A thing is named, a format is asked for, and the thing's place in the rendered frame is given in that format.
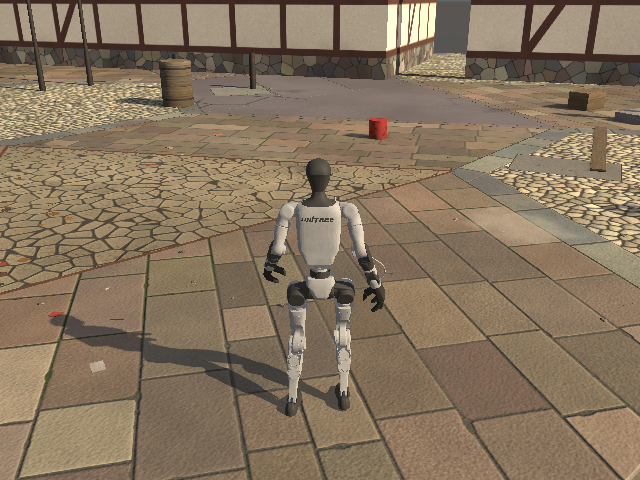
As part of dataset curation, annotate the robot right upper arm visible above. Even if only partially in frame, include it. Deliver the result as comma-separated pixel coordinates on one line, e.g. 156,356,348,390
339,202,367,259

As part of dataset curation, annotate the robot left hand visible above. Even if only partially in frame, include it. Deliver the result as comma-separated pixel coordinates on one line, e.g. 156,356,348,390
263,266,286,283

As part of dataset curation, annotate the robot left forearm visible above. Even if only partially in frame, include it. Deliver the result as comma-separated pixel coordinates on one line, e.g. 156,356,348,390
264,240,281,271

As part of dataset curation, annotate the robot torso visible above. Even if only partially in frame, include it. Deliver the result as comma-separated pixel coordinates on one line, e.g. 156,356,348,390
295,197,342,300

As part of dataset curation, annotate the robot right forearm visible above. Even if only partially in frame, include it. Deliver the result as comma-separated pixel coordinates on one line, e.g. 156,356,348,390
358,243,381,289

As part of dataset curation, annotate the left robot thigh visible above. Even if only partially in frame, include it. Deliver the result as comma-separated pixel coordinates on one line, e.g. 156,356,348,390
287,280,307,354

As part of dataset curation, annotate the robot right hand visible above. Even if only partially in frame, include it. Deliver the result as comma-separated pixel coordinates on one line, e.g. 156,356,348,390
363,283,385,312

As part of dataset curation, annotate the robot left upper arm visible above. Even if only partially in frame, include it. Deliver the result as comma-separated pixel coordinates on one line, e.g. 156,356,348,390
271,202,298,256

